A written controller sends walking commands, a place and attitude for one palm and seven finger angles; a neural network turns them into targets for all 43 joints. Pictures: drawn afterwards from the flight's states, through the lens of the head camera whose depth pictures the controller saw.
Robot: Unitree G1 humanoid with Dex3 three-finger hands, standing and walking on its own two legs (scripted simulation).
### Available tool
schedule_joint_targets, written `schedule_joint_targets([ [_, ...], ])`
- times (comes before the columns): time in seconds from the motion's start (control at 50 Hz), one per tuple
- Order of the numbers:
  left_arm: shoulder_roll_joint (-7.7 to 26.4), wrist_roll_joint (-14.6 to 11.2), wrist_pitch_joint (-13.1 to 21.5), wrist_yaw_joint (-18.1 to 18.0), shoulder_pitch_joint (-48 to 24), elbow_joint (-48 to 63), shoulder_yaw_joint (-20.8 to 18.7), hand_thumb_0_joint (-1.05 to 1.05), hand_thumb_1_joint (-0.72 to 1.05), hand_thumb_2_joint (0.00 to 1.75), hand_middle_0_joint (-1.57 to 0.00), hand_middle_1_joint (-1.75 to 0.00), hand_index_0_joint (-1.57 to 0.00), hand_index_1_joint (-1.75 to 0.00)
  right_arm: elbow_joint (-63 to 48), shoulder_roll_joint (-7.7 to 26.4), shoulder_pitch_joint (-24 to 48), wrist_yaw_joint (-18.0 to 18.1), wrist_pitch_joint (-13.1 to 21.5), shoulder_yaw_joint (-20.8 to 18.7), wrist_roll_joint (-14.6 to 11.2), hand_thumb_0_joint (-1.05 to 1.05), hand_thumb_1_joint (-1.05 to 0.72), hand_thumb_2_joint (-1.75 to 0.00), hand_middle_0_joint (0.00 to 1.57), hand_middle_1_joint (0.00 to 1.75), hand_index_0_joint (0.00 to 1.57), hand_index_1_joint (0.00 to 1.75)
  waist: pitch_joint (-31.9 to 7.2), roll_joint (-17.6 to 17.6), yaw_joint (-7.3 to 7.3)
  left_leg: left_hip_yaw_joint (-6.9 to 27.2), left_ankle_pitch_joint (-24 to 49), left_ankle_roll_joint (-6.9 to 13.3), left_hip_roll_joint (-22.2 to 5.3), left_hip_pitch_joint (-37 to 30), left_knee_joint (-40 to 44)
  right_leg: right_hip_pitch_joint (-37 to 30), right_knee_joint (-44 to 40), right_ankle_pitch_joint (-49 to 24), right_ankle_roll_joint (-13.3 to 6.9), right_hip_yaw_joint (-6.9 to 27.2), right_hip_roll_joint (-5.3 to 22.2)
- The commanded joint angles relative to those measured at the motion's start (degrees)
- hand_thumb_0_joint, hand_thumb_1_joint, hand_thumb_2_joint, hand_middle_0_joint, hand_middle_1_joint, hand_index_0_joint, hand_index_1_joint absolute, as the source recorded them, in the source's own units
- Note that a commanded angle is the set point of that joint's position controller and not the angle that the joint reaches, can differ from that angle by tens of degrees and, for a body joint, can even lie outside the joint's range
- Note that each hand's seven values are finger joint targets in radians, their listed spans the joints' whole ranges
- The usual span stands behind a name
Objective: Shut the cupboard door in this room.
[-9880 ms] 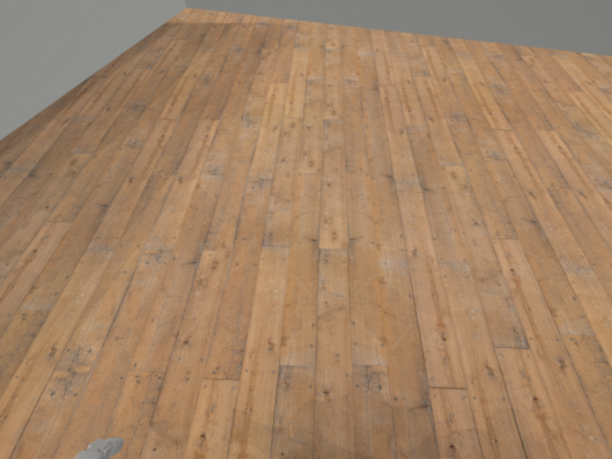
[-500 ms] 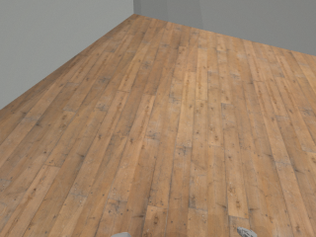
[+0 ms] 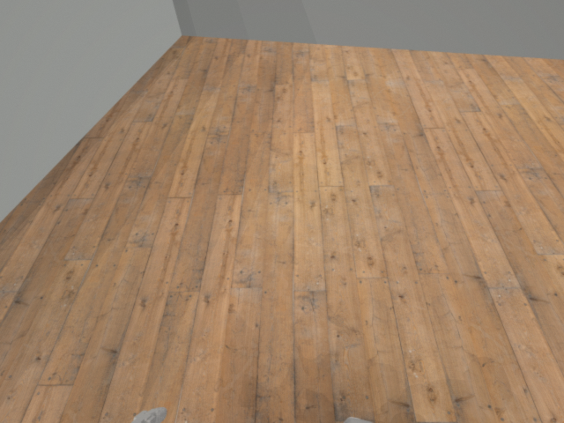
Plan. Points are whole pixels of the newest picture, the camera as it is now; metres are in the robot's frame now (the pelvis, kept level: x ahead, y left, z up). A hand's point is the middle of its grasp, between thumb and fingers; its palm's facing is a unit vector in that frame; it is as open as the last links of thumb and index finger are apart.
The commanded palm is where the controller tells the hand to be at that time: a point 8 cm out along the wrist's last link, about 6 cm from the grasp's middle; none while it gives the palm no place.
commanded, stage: walk around to get in front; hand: left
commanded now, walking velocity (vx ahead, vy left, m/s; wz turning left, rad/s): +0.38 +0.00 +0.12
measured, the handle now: out of the picture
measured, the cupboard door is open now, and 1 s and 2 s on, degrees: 77 77 77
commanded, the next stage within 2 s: walk to a spot facing it in 0.44 s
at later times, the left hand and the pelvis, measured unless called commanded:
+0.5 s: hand out of the picture +0.10 +0.19 -0.18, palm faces +0.22 -0.97 -0.13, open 7.4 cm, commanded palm none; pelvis +0.21 +0.04 +0.00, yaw +7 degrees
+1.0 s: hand (178, 262) +0.44 +0.24 -0.13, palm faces +0.28 -0.93 -0.25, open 7.4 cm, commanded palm none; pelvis +0.35 +0.02 +0.01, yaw +19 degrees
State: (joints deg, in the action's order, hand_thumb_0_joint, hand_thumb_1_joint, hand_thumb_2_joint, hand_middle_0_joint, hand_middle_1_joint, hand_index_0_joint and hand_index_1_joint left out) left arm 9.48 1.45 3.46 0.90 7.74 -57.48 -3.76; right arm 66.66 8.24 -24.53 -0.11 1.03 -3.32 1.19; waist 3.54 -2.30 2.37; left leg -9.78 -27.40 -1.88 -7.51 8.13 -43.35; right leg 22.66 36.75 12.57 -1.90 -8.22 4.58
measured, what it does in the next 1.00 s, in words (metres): walks ahead, turning left: left foot, then right foot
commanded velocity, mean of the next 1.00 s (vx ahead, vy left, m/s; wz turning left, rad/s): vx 0.18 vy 0.00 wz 0.36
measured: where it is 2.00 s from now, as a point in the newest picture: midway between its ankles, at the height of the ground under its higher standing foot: (290, 382)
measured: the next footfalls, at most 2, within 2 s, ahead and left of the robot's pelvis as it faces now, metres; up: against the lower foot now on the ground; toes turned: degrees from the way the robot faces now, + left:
left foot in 0.46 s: +0.32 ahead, +0.15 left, +0.00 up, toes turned +17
right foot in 0.92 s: +0.46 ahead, -0.06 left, +0.00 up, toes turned +9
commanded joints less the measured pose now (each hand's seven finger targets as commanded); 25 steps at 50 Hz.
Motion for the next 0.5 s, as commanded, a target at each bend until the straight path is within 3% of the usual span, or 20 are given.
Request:
schedule_joint_targets([
  [0.0,11.37,-0.47,0.28,-1.66,15.37,-2.89,-2.25,0.0,0.9,0.9,-0.2,-0.3,-0.2,-0.3,-8.5,5.67,9.36,-0.25,2.33,-1.03,-0.29,0.0,-0.9,-0.9,0.2,0.3,0.2,0.3,-2.58,10.13,-7.71,9.37,4.45,2.58,-1.16,32.36,-31.32,-21.5,-25.67,15.47,-8.19,30.55,20.98],
  [0.02,8.82,-0.33,0.59,-1.79,11.62,-1.88,-1.31,0.0,0.9,0.9,-0.2,-0.3,-0.2,-0.3,-7.95,4.54,8.76,-0.42,2.14,-0.91,0.1,0.0,-0.9,-0.9,0.2,0.3,0.2,0.3,-1.33,6.29,-5.4,9.47,8.65,2.24,-2.5,29.97,-28.5,-16.7,-25.54,11.03,-6.4,23.37,18.2],
  [0.04,6.74,-0.21,1.06,-1.78,10.44,-1.78,-0.64,0.0,0.9,0.9,-0.2,-0.3,-0.2,-0.3,-7.13,3.43,7.23,-0.51,1.66,-0.64,0.36,0.0,-0.9,-0.9,0.2,0.3,0.2,0.3,-1.3,6.74,-3.92,8.77,10.93,1.69,-2.68,27.27,-26.07,-14.1,-25.87,5.81,-5.29,17.93,15.95],
  [0.08,4.52,0.1,1.69,-1.86,11.37,-2.54,-0.25,0.0,0.9,0.9,-0.2,-0.3,-0.2,-0.3,-6.49,2.4,5.41,-0.7,0.79,-0.57,0.6,0.0,-0.9,-0.9,0.2,0.3,0.2,0.3,-1.44,8.11,-2.62,7.46,12.55,0.74,-2.17,25.56,-21.86,-13.01,-25.84,-1.71,-4.91,12.06,13.63],
  [0.12,4.93,0.12,2.14,-1.92,11.95,-3.15,-0.02,0.0,0.9,0.9,-0.2,-0.3,-0.2,-0.3,-7.03,2.18,5.78,-1.03,0.4,-0.58,0.55,0.0,-0.9,-0.9,0.2,0.3,0.2,0.3,-1.11,8.3,-1.97,6.83,13.9,0.16,-1.98,26.41,-17.99,-14.14,-25.83,-6.79,-5.09,8.52,12.84],
  [0.22,5.94,-0.13,2.62,-1.86,13.93,-4.83,0.7,0.0,0.9,0.9,-0.2,-0.3,-0.2,-0.3,-10.51,2.56,14.45,-2.16,0.4,-0.13,0.2,0.0,-0.9,-0.9,0.2,0.3,0.2,0.3,1.92,8.78,-2.98,4.8,18.42,-0.04,-1.53,27.21,-4.73,-16.86,-26.66,-11.28,-4.91,3.82,12.29],
  [0.26,6.44,-0.18,2.51,-1.93,15.11,-5.45,0.88,0.0,0.9,0.9,-0.2,-0.3,-0.2,-0.3,-11.74,2.96,18.13,-2.43,0.46,0.19,0.17,0.0,-0.9,-0.9,0.2,0.3,0.2,0.3,3.61,8.52,-3.72,3.89,19.3,0.49,-0.87,25.97,-0.38,-17.6,-26.75,-12.44,-4.8,3.34,12.66],
  [0.34,7.91,-0.03,1.92,-2.14,16.12,-6.38,0.56,0.0,0.9,0.9,-0.2,-0.3,-0.2,-0.3,-13.09,4.18,20.69,-2.56,0.82,0.23,0.03,0.0,-0.9,-0.9,0.2,0.3,0.2,0.3,4.41,8.59,-3.79,2.79,16.84,2.44,0.17,22.69,4.74,-21.79,-24.35,-16.4,-4.41,2.15,14.28],
  [0.36,8.28,0.03,1.75,-2.18,16.26,-6.4,0.41,0.0,0.9,0.9,-0.2,-0.3,-0.2,-0.3,-13.15,4.77,19.93,-2.41,1.04,0.11,0.07,0.0,-0.9,-0.9,0.2,0.3,0.2,0.3,3.83,8.15,-3.23,2.19,14.83,3.06,1.02,20.03,6.39,-22.35,-21.68,-20.09,-4.28,1.7,14.42],
  [0.38,8.82,-0.03,1.63,-2.15,15.86,-6.44,0.31,0.0,0.9,0.9,-0.2,-0.3,-0.2,-0.3,-12.3,5.52,16.88,-2.08,1.29,-0.1,0.27,0.0,-0.9,-0.9,0.2,0.3,0.2,0.3,1.81,6.77,-1.46,0.68,14.2,3.68,2.85,14.72,8.36,-22.33,-16.21,-26.48,-3.81,-0.04,13.83],
  [0.4,9.01,-0.24,1.47,-2.11,15.3,-6.47,0.28,0.0,0.9,0.9,-0.2,-0.3,-0.2,-0.3,-10.3,6.88,10.31,-1.67,1.63,-0.62,0.51,0.0,-0.9,-0.9,0.2,0.3,0.2,0.3,-1.5,4.43,1.45,-0.55,16.65,4.26,4.97,4.36,11.6,-18.96,-6.95,-29.96,-2.32,-2.68,11.73],
  [0.42,8.05,-0.54,1.4,-1.87,15.12,-5.72,0.4,0.0,0.9,0.9,-0.2,-0.3,-0.2,-0.3,-7.76,10.54,0.59,-1.02,2.06,-1.56,0.96,0.0,-0.9,-0.9,0.2,0.3,0.2,0.3,-7.99,-1.81,5.37,4.41,19.61,5.9,1.66,-10.26,14.92,-11.61,7.23,-24.15,0.03,-4.75,8.17],
  [0.44,4.27,-1.21,1.23,-1.11,17.91,-4.12,0.82,0.0,0.9,0.9,-0.2,-0.3,-0.2,-0.3,-6.06,17.74,-5.79,-0.23,2.37,-3.23,1.29,0.0,-0.9,-0.9,0.2,0.3,0.2,0.3,-14.62,-16.28,5.89,27.15,25.56,11.83,-13.95,-23.98,18.94,5.22,26.18,7.42,3.02,-5.18,-0.53],
  [0.46,5.15,-0.91,1.4,-1.33,14.36,-2.12,1.24,0.0,0.9,0.9,-0.2,-0.3,-0.2,-0.3,-5.4,18.71,-6.9,0.29,1.9,-3.13,0.22,0.0,-0.9,-0.9,0.2,0.3,0.2,0.3,-16.22,-15.43,6.23,33.67,25.34,14.96,-18.75,-24.19,24.04,10.71,35.28,21.46,2.18,2.12,-1.82],
  [0.48,4.94,-1.12,1.23,-1.44,10.19,-1.66,1.09,0.0,0.9,0.9,-0.2,-0.3,-0.2,-0.3,-6.22,16.8,-2.63,0.77,2.14,-2.81,-0.21,0.0,-0.9,-0.9,0.2,0.3,0.2,0.3,-12.31,-10.06,5.05,32.05,25.45,14.82,-19.07,-17.94,25.19,13.88,39.24,17.49,1.76,5.57,0.68],
])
